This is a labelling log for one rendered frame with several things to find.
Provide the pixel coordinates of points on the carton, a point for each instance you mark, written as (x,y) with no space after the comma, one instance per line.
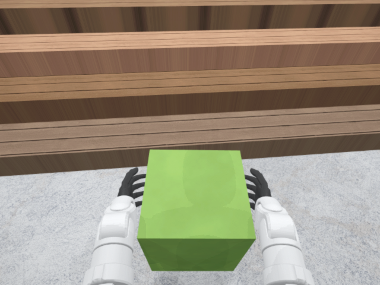
(195,213)

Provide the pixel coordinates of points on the robot left hand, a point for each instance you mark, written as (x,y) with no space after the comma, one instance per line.
(127,188)

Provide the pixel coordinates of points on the robot right hand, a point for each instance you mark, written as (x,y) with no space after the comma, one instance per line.
(261,187)

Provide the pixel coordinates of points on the robot right forearm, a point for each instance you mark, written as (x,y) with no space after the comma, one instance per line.
(280,245)

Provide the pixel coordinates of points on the robot left forearm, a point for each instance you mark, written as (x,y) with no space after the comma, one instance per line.
(111,263)

